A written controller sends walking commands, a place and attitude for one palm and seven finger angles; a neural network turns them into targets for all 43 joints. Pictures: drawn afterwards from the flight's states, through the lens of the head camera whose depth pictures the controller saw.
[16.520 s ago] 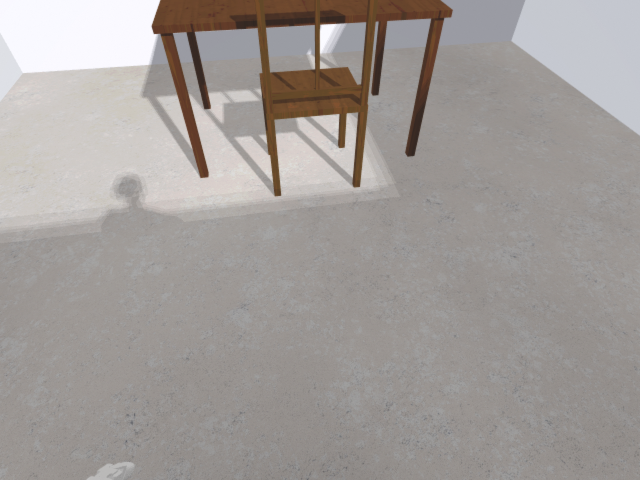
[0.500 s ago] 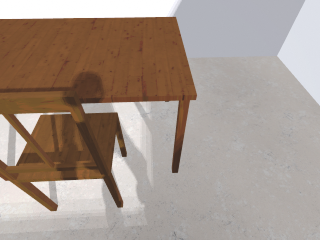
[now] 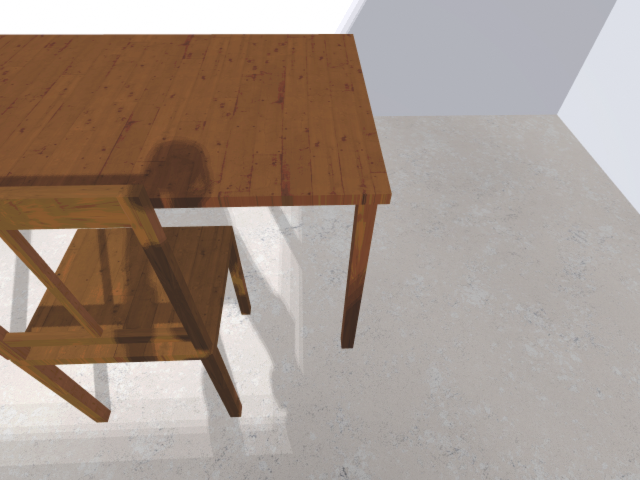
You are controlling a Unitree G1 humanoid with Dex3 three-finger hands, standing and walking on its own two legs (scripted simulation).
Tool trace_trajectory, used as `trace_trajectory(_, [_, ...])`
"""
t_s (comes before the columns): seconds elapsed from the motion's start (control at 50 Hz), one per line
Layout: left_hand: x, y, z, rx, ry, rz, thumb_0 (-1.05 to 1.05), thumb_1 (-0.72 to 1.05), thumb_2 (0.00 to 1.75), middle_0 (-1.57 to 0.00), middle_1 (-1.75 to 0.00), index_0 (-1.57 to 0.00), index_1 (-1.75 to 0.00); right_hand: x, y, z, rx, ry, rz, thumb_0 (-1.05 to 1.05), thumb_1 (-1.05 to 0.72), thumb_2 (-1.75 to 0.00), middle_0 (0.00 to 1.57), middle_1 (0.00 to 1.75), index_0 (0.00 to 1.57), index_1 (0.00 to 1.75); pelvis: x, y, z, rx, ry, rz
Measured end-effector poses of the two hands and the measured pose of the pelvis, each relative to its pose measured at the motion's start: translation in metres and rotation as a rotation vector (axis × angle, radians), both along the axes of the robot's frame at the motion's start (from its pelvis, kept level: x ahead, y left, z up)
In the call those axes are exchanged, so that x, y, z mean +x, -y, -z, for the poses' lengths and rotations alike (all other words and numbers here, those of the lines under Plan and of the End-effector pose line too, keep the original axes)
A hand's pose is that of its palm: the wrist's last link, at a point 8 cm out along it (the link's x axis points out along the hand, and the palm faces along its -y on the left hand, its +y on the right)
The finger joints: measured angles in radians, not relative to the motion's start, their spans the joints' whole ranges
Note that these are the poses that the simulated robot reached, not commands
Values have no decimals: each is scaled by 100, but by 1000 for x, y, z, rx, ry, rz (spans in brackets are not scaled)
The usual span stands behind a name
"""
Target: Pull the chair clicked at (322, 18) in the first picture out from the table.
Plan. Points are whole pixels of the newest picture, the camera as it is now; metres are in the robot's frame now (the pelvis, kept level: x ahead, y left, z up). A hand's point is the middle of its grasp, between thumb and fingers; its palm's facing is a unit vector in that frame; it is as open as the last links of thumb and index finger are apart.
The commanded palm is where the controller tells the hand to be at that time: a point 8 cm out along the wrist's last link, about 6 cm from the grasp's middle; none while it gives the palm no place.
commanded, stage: look again from close up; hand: left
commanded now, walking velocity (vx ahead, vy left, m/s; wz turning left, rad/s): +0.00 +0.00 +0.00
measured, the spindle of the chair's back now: (58, 289) +0.40 +0.48 -0.09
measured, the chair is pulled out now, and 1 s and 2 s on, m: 0.00 0.00 0.00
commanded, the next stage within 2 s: raise the hand toward the chair's back in 0.44 s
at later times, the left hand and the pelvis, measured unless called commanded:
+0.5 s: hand out of the picture +0.00 +0.16 -0.18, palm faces +0.06 -0.98 -0.18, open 7.3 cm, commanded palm none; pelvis +0.01 -0.01 +0.00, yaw +0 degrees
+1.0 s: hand out of the picture +0.13 +0.16 -0.09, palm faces +0.10 -0.99 +0.03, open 9.5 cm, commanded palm +0.11 +0.23 -0.06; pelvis -0.05 +0.00 -0.09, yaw +1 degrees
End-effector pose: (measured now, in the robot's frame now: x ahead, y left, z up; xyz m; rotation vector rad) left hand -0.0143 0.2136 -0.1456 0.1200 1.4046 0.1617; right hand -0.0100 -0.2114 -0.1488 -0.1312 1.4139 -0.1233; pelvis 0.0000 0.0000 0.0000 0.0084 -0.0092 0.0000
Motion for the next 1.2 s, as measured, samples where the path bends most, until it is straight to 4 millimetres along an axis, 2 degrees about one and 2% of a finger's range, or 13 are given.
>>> trace_trajectory(0.56, [4,6,0,6,-2,-17,0,92,89,-20,-30,-20,-30,8,5,1,-1,-12,-9,1,-92,-90,20,30,20,30,8,5,0,-5,-8,-9])
trace_trajectory(0.6, [24,-7,-17,46,108,-86,3,95,89,-20,-30,-20,-30,16,12,-3,-33,74,-11,2,-93,-89,20,30,20,30,5,4,2,-8,-2,4])
trace_trajectory(0.64, [65,-25,-50,123,381,-83,4,96,89,-20,-29,-20,-30,34,22,-9,-67,217,-21,3,-93,-89,20,30,20,30,3,2,3,-2,-6,1])
trace_trajectory(0.68, [106,-31,-85,154,618,-75,5,94,88,-20,-29,-20,-29,57,30,-13,-87,358,-22,3,-93,-89,20,30,20,30,-1,0,6,1,-20,-18])
trace_trajectory(0.74, [165,-23,-132,129,980,-7,4,89,86,-19,-28,-19,-29,96,42,-25,-120,568,-48,2,-92,-89,20,30,20,30,-11,-3,14,3,-66,-34])
trace_trajectory(0.8, [196,-1,-150,-7,1279,38,2,83,84,-18,-27,-18,-28,133,49,-41,-146,744,-83,2,-92,-89,20,30,20,30,-21,-1,29,11,-128,-19])
trace_trajectory(0.84, [195,15,-146,-126,1408,69,1,78,83,-17,-27,-18,-27,153,51,-51,-155,833,-124,2,-92,-90,20,30,20,30,-28,1,41,16,-157,-8])
trace_trajectory(0.9, [173,26,-118,-199,1438,115,1,70,80,-17,-26,-18,-26,178,50,-59,-167,922,-193,1,-91,-90,20,30,20,30,-36,3,61,19,-192,-6])
trace_trajectory(0.98, [126,13,-68,-135,1260,65,0,60,76,-17,-25,-17,-25,203,36,-52,-151,970,-264,1,-91,-90,20,30,20,30,-45,5,85,11,-221,-20])
trace_trajectory(1.02, [106,-2,-57,-62,1217,23,1,55,74,-17,-24,-17,-24,209,24,-42,-130,977,-293,1,-91,-90,20,30,20,30,-49,5,95,0,-237,-28])
trace_trajectory(1.1, [94,-27,-79,64,1351,14,1,45,70,-15,-22,-16,-23,204,-3,-12,-69,952,-334,1,-91,-90,20,30,20,30,-58,5,110,-34,-254,-46])
trace_trajectory(1.16, [110,-27,-105,47,1517,102,1,38,67,-14,-21,-14,-22,186,-21,13,-17,903,-339,1,-91,-90,20,30,20,30,-66,3,117,-57,-260,-54])
trace_trajectory(1.2, [127,-19,-111,-23,1556,178,1,34,65,-13,-20,-14,-21,169,-29,26,10,860,-315,1,-90,-90,20,30,20,30,-71,1,119,-64,-264,-53])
